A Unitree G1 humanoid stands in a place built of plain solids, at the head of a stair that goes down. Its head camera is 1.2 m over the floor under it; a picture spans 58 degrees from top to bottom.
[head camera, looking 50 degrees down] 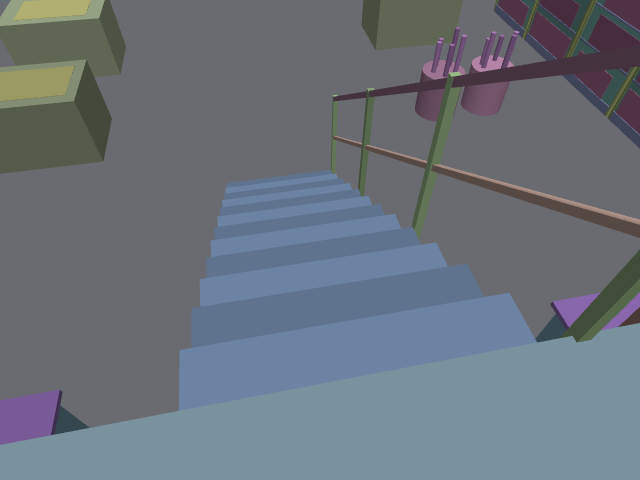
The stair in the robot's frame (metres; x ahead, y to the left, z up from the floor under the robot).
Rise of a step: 0.18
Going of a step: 0.28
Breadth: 1.22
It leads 11 degrees to the left of straight ahead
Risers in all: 13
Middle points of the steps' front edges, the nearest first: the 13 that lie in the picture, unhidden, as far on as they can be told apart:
0.51 -0.17 0.00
0.78 -0.12 -0.18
1.06 -0.06 -0.36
1.33 -0.01 -0.54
1.60 0.04 -0.72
1.88 0.10 -0.90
2.15 0.15 -1.09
2.43 0.20 -1.27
2.70 0.26 -1.45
2.97 0.31 -1.63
3.25 0.36 -1.81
3.52 0.42 -1.99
3.80 0.47 -2.17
